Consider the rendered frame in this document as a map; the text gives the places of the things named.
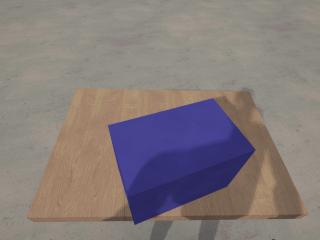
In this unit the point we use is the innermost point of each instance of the table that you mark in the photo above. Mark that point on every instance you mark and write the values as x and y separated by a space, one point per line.
82 182

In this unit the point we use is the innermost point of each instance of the carton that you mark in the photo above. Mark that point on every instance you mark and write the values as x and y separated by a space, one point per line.
170 158

